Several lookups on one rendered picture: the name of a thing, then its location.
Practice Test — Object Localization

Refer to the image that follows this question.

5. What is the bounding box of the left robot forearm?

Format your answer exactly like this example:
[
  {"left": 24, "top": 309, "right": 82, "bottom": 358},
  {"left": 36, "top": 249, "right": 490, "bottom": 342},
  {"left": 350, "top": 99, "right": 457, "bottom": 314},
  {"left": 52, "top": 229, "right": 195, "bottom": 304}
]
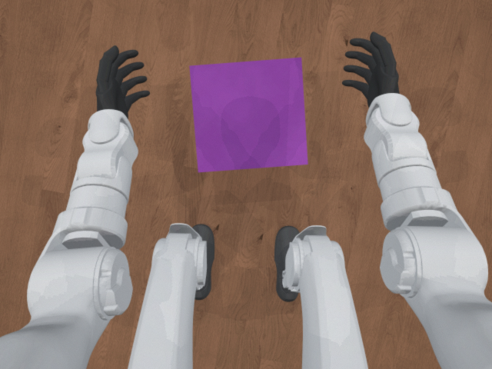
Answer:
[{"left": 27, "top": 109, "right": 138, "bottom": 314}]

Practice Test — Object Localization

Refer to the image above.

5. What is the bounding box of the robot right hand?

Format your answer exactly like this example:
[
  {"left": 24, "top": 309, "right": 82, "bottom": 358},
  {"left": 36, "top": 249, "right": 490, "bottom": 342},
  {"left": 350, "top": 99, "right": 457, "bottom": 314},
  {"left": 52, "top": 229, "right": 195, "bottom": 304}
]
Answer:
[{"left": 342, "top": 32, "right": 400, "bottom": 107}]

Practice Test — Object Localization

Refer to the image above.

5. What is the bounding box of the robot left upper arm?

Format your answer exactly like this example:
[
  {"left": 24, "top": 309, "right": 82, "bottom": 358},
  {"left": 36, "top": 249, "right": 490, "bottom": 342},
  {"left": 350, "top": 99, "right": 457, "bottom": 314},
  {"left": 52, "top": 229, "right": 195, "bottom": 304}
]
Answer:
[{"left": 0, "top": 246, "right": 133, "bottom": 369}]

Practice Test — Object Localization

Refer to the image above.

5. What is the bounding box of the robot right upper arm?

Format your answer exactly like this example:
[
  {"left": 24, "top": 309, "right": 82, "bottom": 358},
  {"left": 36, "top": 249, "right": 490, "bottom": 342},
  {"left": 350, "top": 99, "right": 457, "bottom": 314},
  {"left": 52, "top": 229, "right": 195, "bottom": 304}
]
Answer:
[{"left": 380, "top": 226, "right": 492, "bottom": 369}]

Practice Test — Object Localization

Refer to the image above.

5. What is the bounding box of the robot left hand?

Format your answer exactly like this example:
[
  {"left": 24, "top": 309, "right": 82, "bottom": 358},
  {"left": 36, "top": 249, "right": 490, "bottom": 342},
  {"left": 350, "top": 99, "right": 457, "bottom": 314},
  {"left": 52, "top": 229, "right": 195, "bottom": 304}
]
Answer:
[{"left": 96, "top": 45, "right": 150, "bottom": 119}]

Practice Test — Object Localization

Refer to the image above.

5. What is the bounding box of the left robot shin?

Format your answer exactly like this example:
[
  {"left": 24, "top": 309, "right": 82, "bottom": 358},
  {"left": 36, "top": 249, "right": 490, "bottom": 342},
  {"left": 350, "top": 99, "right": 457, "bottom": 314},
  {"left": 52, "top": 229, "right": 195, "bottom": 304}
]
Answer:
[{"left": 151, "top": 223, "right": 204, "bottom": 290}]

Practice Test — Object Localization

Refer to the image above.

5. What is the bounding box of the robot left foot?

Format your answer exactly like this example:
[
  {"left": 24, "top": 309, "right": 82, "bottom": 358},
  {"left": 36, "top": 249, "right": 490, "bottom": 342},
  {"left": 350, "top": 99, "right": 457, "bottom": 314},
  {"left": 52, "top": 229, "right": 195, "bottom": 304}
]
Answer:
[{"left": 193, "top": 224, "right": 214, "bottom": 300}]

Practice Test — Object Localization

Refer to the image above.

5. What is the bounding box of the right robot forearm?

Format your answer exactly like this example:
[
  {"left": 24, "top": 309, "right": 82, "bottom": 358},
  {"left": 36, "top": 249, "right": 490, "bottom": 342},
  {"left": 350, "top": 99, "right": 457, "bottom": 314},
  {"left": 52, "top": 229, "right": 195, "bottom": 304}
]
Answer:
[{"left": 364, "top": 93, "right": 488, "bottom": 289}]

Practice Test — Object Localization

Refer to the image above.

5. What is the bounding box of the carton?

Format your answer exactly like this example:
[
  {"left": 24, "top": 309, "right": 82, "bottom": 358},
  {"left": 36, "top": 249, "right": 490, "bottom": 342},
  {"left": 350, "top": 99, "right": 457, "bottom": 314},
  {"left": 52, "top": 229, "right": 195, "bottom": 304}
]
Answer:
[{"left": 189, "top": 58, "right": 308, "bottom": 172}]

